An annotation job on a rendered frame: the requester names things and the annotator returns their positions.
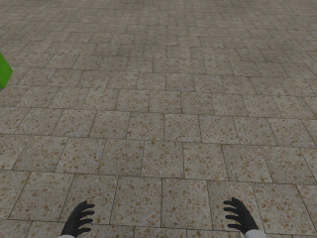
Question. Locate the left robot hand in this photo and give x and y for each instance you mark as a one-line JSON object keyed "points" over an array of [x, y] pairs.
{"points": [[73, 222]]}

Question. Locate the right robot hand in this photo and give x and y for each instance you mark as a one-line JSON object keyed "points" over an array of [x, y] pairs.
{"points": [[244, 217]]}

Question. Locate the carton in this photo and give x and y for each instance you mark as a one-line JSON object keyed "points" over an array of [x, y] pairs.
{"points": [[5, 72]]}

